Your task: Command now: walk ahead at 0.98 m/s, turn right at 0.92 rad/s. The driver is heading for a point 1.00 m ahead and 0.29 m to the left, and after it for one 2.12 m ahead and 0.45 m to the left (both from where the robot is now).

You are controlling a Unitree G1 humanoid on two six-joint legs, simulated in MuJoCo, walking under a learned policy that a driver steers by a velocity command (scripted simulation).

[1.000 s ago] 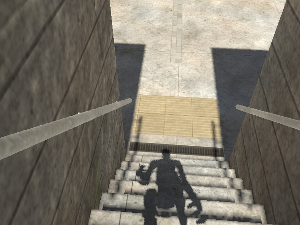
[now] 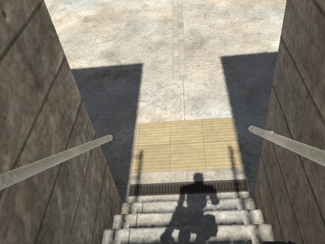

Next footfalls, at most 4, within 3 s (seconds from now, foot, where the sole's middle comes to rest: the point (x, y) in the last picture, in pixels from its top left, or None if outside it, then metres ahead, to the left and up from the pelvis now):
0.04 left None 0.06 0.11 -0.86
0.38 right None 0.41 -0.21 -1.06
0.82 left None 0.52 0.11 -1.26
1.26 right None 0.81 -0.03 -1.47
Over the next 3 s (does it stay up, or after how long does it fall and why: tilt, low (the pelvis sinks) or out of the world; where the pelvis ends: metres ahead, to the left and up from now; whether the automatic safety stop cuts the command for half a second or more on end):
stays up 1.89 0.46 -1.54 its command is cut before an obstacle after 1.6 s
